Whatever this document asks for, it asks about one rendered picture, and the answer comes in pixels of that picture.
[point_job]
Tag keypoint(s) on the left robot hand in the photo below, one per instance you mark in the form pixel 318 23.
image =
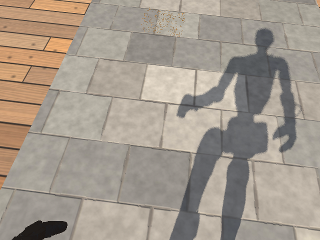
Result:
pixel 40 230

